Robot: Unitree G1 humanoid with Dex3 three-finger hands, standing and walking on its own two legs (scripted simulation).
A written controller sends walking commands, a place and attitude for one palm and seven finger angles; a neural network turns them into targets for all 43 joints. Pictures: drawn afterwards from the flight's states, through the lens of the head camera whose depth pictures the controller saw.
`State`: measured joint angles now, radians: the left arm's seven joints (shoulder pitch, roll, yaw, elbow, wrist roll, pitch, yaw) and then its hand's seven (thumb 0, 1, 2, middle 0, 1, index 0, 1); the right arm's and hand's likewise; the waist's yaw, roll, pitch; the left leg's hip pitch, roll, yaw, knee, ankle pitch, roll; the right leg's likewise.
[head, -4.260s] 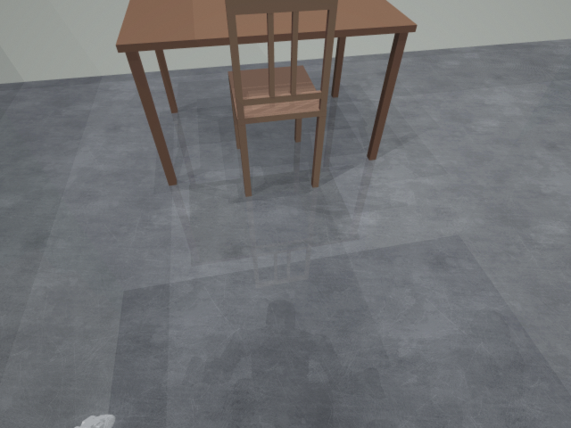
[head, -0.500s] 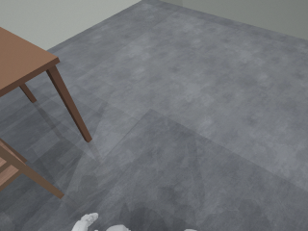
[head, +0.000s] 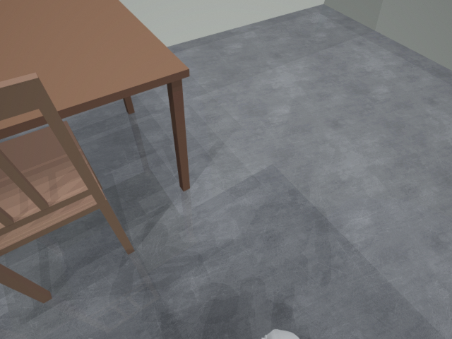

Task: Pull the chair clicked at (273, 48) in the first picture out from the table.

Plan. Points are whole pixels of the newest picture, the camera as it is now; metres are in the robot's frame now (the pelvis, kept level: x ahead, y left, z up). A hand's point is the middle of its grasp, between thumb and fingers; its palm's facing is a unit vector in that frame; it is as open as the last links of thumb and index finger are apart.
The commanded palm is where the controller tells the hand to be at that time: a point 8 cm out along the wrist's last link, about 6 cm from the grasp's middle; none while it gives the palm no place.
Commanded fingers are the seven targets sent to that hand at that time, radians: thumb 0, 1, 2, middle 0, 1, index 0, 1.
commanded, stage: turn to face it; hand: left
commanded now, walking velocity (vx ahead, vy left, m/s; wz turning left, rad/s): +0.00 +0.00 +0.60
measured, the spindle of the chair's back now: out of the picture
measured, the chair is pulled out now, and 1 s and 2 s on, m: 0.00 0.00 0.00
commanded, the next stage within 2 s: take the last steps up to it in 1.04 s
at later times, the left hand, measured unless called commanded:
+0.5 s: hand out of the picture -0.02 +0.14 -0.16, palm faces +0.34 -0.90 -0.26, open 7.4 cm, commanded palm none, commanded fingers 0.00 0.90 0.90 -0.20 -0.30 -0.20 -0.30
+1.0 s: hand out of the picture -0.07 +0.19 -0.16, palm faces +0.53 -0.80 -0.28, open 7.4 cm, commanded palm none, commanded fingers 0.00 0.90 0.90 -0.20 -0.30 -0.20 -0.30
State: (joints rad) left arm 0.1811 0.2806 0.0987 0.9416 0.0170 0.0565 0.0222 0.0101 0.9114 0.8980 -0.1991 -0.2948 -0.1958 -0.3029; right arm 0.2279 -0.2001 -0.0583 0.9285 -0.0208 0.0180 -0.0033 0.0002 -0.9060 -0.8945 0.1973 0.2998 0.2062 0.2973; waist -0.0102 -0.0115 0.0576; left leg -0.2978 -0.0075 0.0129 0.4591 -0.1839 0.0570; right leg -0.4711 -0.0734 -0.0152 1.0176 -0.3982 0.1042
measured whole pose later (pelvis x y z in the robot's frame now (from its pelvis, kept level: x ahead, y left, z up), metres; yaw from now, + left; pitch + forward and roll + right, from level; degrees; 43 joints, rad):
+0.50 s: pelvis -0.02 -0.06 +0.00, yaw +20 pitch -1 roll +2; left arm 0.24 0.18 0.02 0.89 0.03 0.01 0.02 0.01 0.90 0.90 -0.21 -0.30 -0.20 -0.30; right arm 0.17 -0.28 -0.10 0.94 -0.02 0.10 0.03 0.00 -0.91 -0.90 0.19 0.30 0.20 0.30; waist 0.00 0.01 0.07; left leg -0.44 0.04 0.02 0.99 -0.42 -0.08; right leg -0.21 -0.13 -0.20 0.52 -0.29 0.00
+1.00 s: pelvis -0.03 -0.04 +0.00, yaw +32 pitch -1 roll +0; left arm 0.18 0.24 0.05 0.93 0.01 0.05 0.02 0.01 0.91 0.90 -0.20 -0.29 -0.20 -0.30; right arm 0.18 -0.20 -0.04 0.94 -0.02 0.04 0.00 0.00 -0.90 -0.89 0.20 0.30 0.21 0.30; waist 0.00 0.00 0.08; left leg -0.21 -0.03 -0.02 0.47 -0.25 0.02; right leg -0.36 -0.05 -0.04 0.77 -0.42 0.07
